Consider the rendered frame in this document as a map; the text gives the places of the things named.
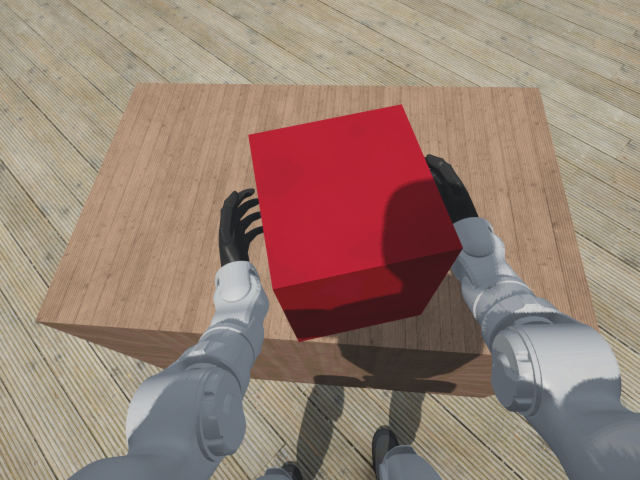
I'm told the right robot shin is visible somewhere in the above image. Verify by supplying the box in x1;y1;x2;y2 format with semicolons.
382;445;417;464

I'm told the right robot upper arm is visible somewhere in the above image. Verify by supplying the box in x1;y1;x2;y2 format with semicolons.
491;323;640;480

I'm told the right robot forearm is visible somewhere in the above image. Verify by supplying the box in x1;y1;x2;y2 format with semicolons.
451;217;621;397

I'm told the carton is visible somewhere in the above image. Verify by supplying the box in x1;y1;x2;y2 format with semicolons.
248;104;463;342

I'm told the left robot forearm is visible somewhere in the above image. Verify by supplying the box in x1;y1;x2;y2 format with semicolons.
126;261;269;449

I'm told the left robot upper arm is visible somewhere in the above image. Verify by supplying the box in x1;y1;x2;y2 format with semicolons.
67;366;246;480

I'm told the pedestal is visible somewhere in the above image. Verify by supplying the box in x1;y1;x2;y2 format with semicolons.
35;83;600;398

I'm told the right robot hand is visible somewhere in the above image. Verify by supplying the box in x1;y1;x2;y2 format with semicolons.
424;154;478;224

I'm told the left robot hand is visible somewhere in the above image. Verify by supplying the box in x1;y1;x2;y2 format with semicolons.
219;188;264;267

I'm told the right robot thigh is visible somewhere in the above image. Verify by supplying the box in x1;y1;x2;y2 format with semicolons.
379;454;442;480

